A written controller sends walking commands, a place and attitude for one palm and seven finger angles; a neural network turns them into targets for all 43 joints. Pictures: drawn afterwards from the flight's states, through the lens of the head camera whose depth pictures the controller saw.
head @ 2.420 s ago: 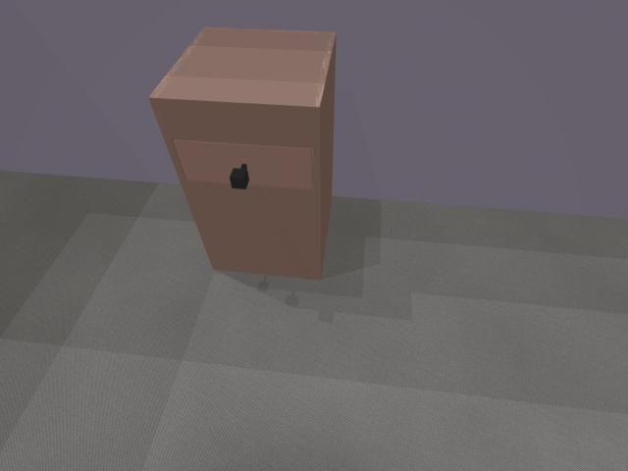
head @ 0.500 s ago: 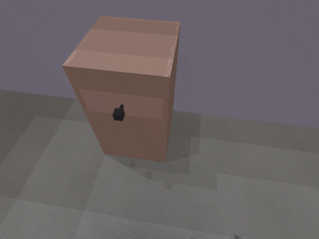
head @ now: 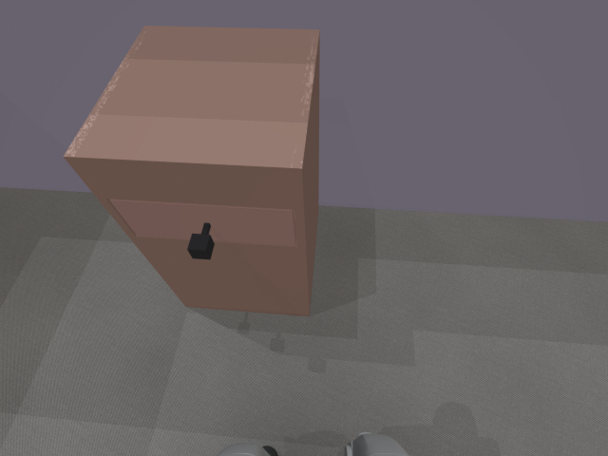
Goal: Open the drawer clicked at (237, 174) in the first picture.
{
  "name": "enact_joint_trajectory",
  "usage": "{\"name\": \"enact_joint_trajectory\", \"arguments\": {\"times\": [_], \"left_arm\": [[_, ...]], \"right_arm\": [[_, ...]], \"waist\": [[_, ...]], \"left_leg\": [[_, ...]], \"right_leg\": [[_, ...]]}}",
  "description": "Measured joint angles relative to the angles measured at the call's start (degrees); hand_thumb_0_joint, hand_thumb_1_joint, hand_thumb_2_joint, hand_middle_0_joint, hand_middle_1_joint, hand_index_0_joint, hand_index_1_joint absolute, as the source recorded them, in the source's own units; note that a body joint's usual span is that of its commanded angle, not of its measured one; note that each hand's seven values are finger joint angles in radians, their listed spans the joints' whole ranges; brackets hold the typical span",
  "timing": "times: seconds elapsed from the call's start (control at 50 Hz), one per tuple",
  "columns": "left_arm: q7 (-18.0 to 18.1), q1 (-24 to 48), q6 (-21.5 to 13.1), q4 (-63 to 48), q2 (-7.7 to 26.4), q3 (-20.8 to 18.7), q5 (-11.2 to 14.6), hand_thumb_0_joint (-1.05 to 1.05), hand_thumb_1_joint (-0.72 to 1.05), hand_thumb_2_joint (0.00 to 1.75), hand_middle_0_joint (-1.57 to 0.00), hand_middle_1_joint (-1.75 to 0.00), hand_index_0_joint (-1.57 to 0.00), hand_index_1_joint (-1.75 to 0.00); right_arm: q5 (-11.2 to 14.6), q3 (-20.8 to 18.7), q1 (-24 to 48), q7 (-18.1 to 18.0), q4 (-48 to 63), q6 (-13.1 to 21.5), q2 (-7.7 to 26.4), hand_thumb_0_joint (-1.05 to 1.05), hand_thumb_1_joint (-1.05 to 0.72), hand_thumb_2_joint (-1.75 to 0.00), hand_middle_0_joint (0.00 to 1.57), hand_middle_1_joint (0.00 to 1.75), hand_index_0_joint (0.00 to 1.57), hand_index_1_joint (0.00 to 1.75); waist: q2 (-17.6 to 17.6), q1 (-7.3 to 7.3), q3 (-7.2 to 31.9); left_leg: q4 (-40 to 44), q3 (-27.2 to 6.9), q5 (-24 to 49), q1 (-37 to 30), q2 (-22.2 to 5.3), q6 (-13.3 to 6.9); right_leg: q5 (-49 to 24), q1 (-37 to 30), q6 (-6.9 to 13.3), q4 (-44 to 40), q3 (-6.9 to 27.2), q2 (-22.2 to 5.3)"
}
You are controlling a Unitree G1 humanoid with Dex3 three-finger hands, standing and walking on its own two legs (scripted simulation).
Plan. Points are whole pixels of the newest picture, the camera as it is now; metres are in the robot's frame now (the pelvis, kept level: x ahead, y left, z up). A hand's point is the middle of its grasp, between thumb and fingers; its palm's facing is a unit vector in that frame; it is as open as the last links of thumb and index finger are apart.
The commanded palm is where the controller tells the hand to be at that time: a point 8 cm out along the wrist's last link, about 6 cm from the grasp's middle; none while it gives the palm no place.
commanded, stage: come to a stop and stand still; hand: left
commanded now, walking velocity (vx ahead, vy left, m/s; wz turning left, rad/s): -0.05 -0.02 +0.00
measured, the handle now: (203, 239) +0.52 +0.26 -0.22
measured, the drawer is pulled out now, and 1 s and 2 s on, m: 0.00 0.00 0.00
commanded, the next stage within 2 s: look again from close up in 0.52 s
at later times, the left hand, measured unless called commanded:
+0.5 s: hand out of the picture +0.04 +0.13 -0.17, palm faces +0.09 -0.98 -0.20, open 7.2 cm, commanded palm none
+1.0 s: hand out of the picture +0.02 +0.20 -0.16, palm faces +0.05 -0.97 -0.25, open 7.4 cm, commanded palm none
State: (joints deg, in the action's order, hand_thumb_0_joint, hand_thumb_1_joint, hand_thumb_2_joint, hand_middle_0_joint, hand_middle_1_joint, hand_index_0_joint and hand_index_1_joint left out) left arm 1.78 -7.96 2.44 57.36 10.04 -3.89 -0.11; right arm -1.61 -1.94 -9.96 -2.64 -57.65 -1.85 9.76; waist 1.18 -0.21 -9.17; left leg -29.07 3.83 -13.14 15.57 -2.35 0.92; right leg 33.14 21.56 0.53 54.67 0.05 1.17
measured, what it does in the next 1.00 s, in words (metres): steps on the spot: right foot, then left foot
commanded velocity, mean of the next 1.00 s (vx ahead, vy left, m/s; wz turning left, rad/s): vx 0.00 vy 0.00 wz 0.00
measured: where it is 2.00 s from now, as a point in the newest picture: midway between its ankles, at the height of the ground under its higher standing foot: outside the picture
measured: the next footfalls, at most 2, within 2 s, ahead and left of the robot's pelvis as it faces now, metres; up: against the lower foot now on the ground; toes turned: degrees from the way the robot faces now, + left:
right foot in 0.10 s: +0.04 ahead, -0.08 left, +0.00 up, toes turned +1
left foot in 0.38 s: +0.01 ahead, +0.10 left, +0.00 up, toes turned +1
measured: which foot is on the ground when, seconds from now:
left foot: down 0.00-0.10, up 0.12-0.36, down 0.38-1.00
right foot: up 0.00-0.08, down 0.10-1.00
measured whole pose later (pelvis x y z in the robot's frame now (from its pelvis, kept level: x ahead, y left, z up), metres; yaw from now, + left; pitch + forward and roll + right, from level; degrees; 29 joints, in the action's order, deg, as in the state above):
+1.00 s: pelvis -0.03 +0.00 +0.01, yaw +2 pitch -2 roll -1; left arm 1.6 -13.7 0.0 58.0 13.7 0.1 -0.2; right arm -1.2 0.5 -14.9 -1.4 -58.4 0.1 13.7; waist -0.3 0.1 0.3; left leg -27.1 -0.5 -16.2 8.5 2.1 -2.3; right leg 12.4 10.7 1.1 25.5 -1.4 1.2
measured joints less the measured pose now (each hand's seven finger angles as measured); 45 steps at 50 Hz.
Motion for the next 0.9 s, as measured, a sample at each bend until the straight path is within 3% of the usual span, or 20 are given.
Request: {"name": "enact_joint_trajectory", "arguments": {"times": [0.04,0.1,0.16,0.2,0.24,0.32,0.38,0.4,0.5,0.6,0.72,0.78,0.9], "left_arm": [[-0.29,1.36,-0.16,-1.27,0.26,-0.24,0.02,0.0,0.91,0.89,-0.2,-0.3,-0.2,-0.3],[-0.56,1.2,-1.01,-3.24,1.4,-0.27,-0.44,0.0,0.91,0.89,-0.2,-0.3,-0.2,-0.3],[-0.4,1.37,-1.14,-2.8,1.01,0.2,-1.15,0.0,0.91,0.89,-0.2,-0.3,-0.2,-0.3],[-0.18,0.95,-0.98,-2.45,0.38,0.47,-1.18,0.0,0.91,0.89,-0.2,-0.3,-0.2,-0.3],[-0.02,0.23,-0.97,-2.06,-0.18,0.63,-1.17,0.0,0.91,0.89,-0.2,-0.3,-0.2,-0.3],[-0.19,-1.32,-1.51,-0.9,-1.18,1.07,-1.01,0.0,0.9,0.89,-0.2,-0.3,-0.2,-0.3],[-0.28,-2.36,-1.91,0.59,-1.97,1.43,-0.41,0.0,0.9,0.89,-0.2,-0.3,-0.2,-0.3],[-0.33,-2.49,-1.9,1.23,-2.3,1.58,-0.24,0.0,0.9,0.89,-0.2,-0.3,-0.2,-0.3],[-0.13,-2.56,-1.92,4.18,-1.13,1.24,0.11,-0.01,0.93,0.89,-0.2,-0.3,-0.2,-0.3],[-0.61,-4.51,-1.93,5.82,-0.81,2.49,-0.11,-0.01,0.92,0.89,-0.2,-0.3,-0.2,-0.3],[-0.03,-8.19,-3.17,1.87,0.3,2.65,-0.49,0.0,0.91,0.89,-0.2,-0.3,-0.2,-0.3],[0.24,-8.49,-2.95,0.97,1.4,2.69,-0.42,0.0,0.91,0.89,-0.2,-0.3,-0.2,-0.3],[-0.04,-6.87,-2.56,0.39,3.36,3.26,-0.08,0.0,0.91,0.89,-0.2,-0.3,-0.2,-0.3]], "right_arm": [[-0.15,-0.15,-0.04,0.02,-0.21,-0.49,0.32,0.0,-0.91,-0.9,0.2,0.3,0.2,0.3],[0.24,-0.44,-0.85,0.44,-0.25,-1.21,0.52,0.0,-0.91,-0.9,0.2,0.3,0.2,0.3],[0.71,-1.41,-0.08,1.04,-0.23,-2.36,1.82,0.0,-0.91,-0.9,0.2,0.3,0.2,0.3],[0.81,-1.8,0.37,1.07,-0.35,-2.63,2.4,0.0,-0.91,-0.9,0.2,0.3,0.2,0.3],[1.02,-1.88,0.35,1.1,-0.39,-2.38,2.47,0.0,-0.91,-0.9,0.2,0.3,0.2,0.3],[1.31,-1.46,-0.75,0.95,-0.78,-1.55,1.91,0.0,-0.91,-0.9,0.2,0.3,0.2,0.3],[1.23,-0.77,-1.94,0.65,-1.55,-0.4,1.56,0.0,-0.91,-0.9,0.2,0.3,0.2,0.3],[1.11,-0.56,-2.39,0.53,-2.01,0.07,1.54,0.0,-0.91,-0.9,0.2,0.3,0.2,0.3],[0.59,1.06,-3.36,0.08,-4.99,0.71,-0.75,0.0,-0.91,-0.9,0.2,0.3,0.2,0.3],[0.57,1.77,-4.85,0.22,-5.26,0.55,-1.28,0.0,-0.92,-0.9,0.2,0.3,0.2,0.3],[0.51,1.06,-7.52,0.48,-0.6,1.35,1.63,0.0,-0.91,-0.9,0.2,0.3,0.2,0.3],[0.57,0.8,-7.54,0.43,-0.25,1.23,2.88,0.0,-0.91,-0.9,0.2,0.3,0.2,0.3],[0.49,1.54,-6.2,0.88,-0.25,1.74,4.18,0.0,-0.91,-0.9,0.2,0.3,0.2,0.3]], "waist": [[1.06,0.05,0.18],[0.64,0.44,2.14],[2.11,-0.47,2.25],[2.4,-0.83,2.47],[1.87,-0.96,2.99],[0.41,-0.64,4.54],[0.59,-0.57,5.67],[1.21,-0.63,6.02],[-0.9,0.7,6.12],[-0.3,0.26,6.43],[1.19,-0.64,7.64],[0.68,-0.61,8.43],[-0.91,0.02,9.11]], "left_leg": [[0.2,-0.53,0.3,0.14,-0.51,0.4],[-2.5,-0.44,-0.99,1.74,-0.35,1.4],[-15.44,-4.04,-12.7,5.71,0.96,0.39],[-24.12,-5.24,-14.25,7.5,2.19,-0.01],[-26.24,-5.01,-14.18,6.97,2.78,0.05],[-15.35,-3.79,-12.7,1.14,2.93,0.27],[-1.26,-4.32,-3.34,-4.86,2.02,-0.43],[1.36,-5.01,-3.51,-6.1,1.15,-0.55],[3.68,-5.06,-4.23,-7.42,1.09,0.44],[5.24,-5.03,-3.12,-8.28,1.24,0.24],[-1.43,-5.78,-5.69,-4.7,1.55,-1.48],[-1.18,-5.7,-6.06,-5.56,2.05,-0.9],[0.58,-4.72,-4.43,-6.84,3.48,-2.31]], "right_leg": [[-3.09,-0.71,0.17,-4.68,-0.33,0.05],[-14.8,-5.07,0.82,-18.4,0.21,-1.11],[-12.82,-5.39,2.7,-17.93,-0.64,-0.19],[-13.61,-6.24,3.3,-19.6,-0.82,0.23],[-15.18,-7.29,3.58,-22.16,-0.62,0.53],[-17.57,-9.01,4.06,-26.59,-0.54,1.17],[-17.85,-9.16,4.01,-27.25,-1.49,2.62],[-17.71,-9.01,3.99,-27.15,-2.23,3.44],[-19.48,-10.66,4.16,-30.21,-2.23,3.44],[-20.38,-11.57,4.04,-31.75,-2.15,3.3],[-18.83,-9.71,3.69,-28.3,-2.97,3.07],[-18.32,-10.0,3.14,-27.33,-2.93,2.46],[-19.39,-10.69,1.65,-27.96,-1.93,1.04]]}}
